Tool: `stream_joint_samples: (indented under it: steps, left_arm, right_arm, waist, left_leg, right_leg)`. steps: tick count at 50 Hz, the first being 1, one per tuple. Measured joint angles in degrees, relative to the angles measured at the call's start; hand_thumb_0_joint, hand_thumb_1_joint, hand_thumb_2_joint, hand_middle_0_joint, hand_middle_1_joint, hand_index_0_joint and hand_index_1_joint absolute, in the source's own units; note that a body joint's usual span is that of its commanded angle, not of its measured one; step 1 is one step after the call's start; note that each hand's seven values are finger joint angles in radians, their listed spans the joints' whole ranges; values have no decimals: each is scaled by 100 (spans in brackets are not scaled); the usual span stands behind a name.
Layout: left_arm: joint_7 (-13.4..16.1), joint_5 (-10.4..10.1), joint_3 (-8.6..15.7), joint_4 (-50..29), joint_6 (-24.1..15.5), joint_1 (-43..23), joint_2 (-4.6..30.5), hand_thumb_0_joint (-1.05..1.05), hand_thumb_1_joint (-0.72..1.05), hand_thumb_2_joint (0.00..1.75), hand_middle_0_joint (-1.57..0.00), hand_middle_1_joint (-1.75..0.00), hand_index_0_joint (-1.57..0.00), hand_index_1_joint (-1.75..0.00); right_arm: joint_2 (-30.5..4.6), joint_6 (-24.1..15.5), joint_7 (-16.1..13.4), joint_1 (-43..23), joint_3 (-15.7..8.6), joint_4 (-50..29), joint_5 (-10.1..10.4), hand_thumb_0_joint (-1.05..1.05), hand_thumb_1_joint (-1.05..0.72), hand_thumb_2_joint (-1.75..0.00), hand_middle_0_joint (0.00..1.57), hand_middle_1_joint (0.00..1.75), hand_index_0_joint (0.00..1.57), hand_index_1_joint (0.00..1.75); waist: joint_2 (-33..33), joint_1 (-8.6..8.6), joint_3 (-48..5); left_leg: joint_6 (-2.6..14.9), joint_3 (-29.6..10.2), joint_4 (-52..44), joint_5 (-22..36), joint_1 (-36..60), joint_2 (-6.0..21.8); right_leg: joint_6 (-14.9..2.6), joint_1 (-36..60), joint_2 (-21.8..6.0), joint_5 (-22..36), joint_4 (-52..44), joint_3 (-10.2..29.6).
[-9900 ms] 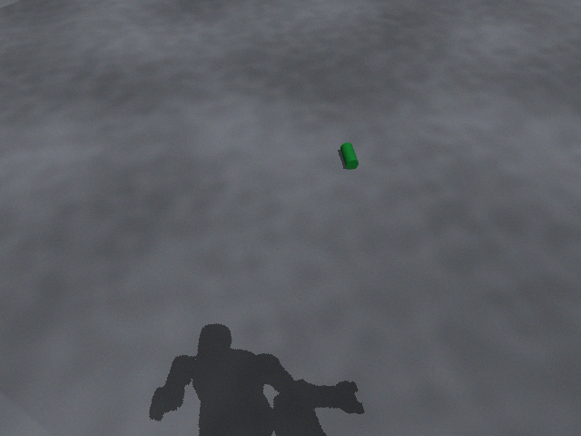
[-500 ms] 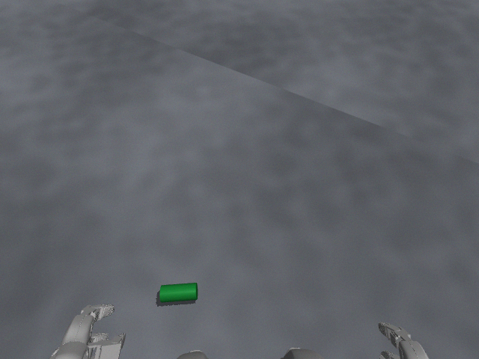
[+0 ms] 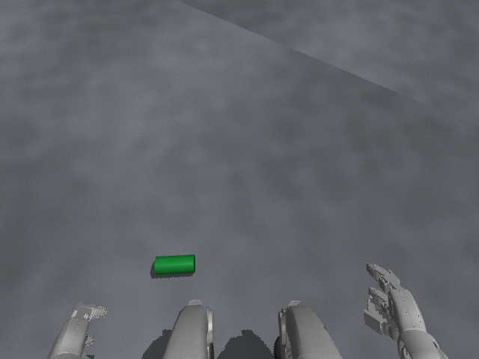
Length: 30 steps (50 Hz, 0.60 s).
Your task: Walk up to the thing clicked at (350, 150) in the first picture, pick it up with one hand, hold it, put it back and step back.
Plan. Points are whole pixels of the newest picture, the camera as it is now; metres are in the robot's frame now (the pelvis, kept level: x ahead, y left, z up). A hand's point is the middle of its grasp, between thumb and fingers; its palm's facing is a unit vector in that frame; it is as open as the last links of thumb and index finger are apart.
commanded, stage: rise first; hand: left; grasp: from above
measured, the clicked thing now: (175, 264) +0.39 +0.23 -0.63
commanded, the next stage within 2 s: none
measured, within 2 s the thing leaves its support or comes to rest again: neither
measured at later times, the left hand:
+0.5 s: hand (133, 297) +0.25 +0.28 -0.35, palm faces -0.45 -0.38 -0.81, open 13.8 cm
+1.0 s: hand (143, 279) +0.31 +0.28 -0.45, palm faces -0.46 -0.11 -0.88, open 14.3 cm
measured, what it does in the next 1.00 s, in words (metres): lowers itself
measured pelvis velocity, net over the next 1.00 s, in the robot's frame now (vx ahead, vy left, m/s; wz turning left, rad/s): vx -0.08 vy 0.00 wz -0.08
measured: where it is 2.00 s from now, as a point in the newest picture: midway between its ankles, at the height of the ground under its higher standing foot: outside the picture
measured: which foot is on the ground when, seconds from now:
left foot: down 0.00-1.00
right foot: down 0.00-1.00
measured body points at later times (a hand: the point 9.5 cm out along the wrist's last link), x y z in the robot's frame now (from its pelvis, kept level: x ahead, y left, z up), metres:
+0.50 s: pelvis -0.06 -0.01 -0.20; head +0.14 +0.00 +0.20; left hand +0.27 +0.29 -0.30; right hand +0.12 -0.28 -0.34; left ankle +0.02 +0.12 -0.63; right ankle +0.01 -0.15 -0.63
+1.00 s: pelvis -0.08 +0.00 -0.29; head +0.12 +0.04 +0.11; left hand +0.33 +0.29 -0.40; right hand +0.00 -0.29 -0.41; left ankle +0.02 +0.12 -0.63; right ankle +0.01 -0.14 -0.63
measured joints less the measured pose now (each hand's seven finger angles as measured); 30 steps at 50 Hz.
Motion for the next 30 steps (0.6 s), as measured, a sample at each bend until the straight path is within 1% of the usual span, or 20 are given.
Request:
stream_joint_samples:
  steps: [2,5,12,17,24,30]
  left_arm:
    - [33,157,-34,15,-35,-72,53,0,-55,98,-9,-106,-9,-106]
    - [99,470,-65,180,-191,-321,164,0,-55,97,-9,-106,-9,-106]
    - [429,1363,-159,568,-820,-1173,447,0,-52,96,-10,-105,-10,-105]
    - [690,1936,-136,932,-1084,-1962,622,0,-51,96,-11,-104,-11,-104]
    - [833,2582,-100,1569,-1359,-3026,870,0,-50,97,-12,-103,-12,-103]
    - [934,3080,-68,2118,-1657,-3653,1094,0,-48,98,-12,-101,-11,-102]
  right_arm:
    - [-15,-70,19,-77,14,-46,-5,1,-92,-90,20,30,20,30]
    - [-56,-190,67,-214,26,-83,-14,1,-92,-90,20,30,20,30]
    - [-180,-343,183,-564,-14,69,-19,1,-90,-90,20,30,20,30]
    - [-237,-279,243,-756,-74,306,-45,1,-90,-90,20,30,20,30]
    - [-255,-109,349,-698,-152,651,-126,1,-91,-90,20,30,20,30]
    - [-201,96,401,-486,-179,889,-202,1,-89,-90,20,30,20,30]
  waist:
    - [0,-3,-70]
    - [-14,-10,-183]
    - [-35,-21,-366]
    - [19,-4,-339]
    - [89,42,-173]
    - [98,-12,-15]
  left_leg:
    - [2,-24,289,-88,-338,-15]
    - [-2,-50,803,-233,-956,-39]
    - [-29,-97,2178,-569,-2571,-73]
    - [-55,-152,3061,-694,-3619,-65]
    - [-94,-256,4062,-708,-4773,-50]
    - [-106,-346,4691,-648,-5437,-44]
  right_leg:
    - [4,-327,-13,-99,291,-8]
    - [8,-940,-33,-268,825,-4]
    - [7,-2560,-47,-656,2257,39]
    - [-2,-3611,-12,-797,3157,53]
    - [-28,-4766,56,-809,4155,38]
    - [-19,-5415,112,-726,4746,12]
